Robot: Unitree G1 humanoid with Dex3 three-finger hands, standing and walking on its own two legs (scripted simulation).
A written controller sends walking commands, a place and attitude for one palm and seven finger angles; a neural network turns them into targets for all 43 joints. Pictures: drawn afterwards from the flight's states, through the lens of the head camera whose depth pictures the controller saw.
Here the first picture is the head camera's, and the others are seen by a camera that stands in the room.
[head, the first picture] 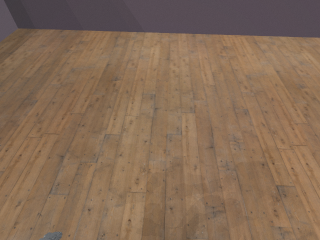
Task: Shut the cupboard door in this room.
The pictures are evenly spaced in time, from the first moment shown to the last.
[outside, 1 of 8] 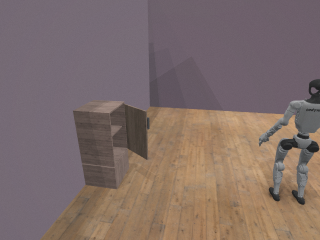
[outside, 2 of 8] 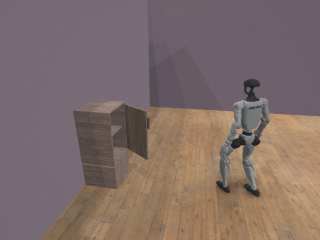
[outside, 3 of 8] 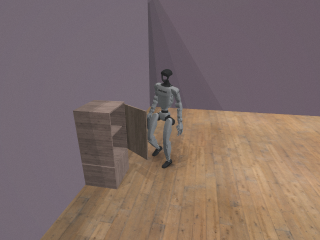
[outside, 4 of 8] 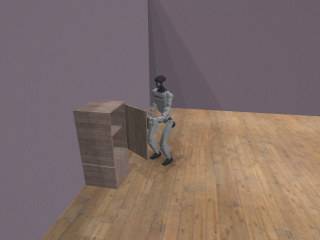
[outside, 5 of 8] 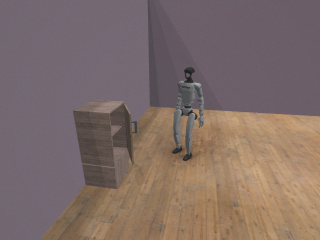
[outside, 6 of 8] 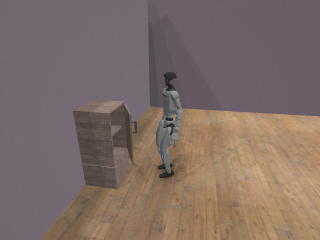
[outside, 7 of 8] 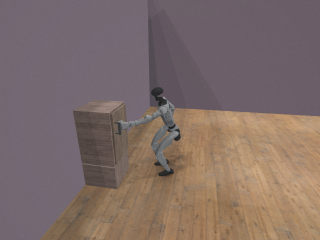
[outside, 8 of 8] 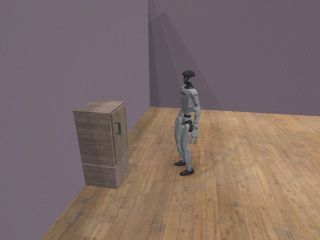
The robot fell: no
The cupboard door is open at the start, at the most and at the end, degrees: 56 56 0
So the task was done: yes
